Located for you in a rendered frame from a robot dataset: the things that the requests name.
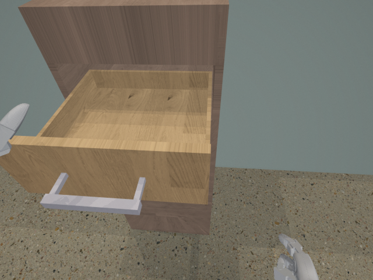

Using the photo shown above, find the robot left hand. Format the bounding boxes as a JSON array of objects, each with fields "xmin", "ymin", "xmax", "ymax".
[{"xmin": 0, "ymin": 103, "xmax": 30, "ymax": 156}]

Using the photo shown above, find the cabinet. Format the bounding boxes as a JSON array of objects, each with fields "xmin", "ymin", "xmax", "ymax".
[{"xmin": 18, "ymin": 0, "xmax": 229, "ymax": 235}]

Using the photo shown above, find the drawer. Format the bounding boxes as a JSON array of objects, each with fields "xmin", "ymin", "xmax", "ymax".
[{"xmin": 0, "ymin": 69, "xmax": 212, "ymax": 205}]

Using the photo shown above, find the handle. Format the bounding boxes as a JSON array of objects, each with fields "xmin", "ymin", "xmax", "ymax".
[{"xmin": 40, "ymin": 173, "xmax": 146, "ymax": 215}]

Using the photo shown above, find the robot right hand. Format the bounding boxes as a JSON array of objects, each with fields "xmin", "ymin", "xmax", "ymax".
[{"xmin": 274, "ymin": 233, "xmax": 319, "ymax": 280}]

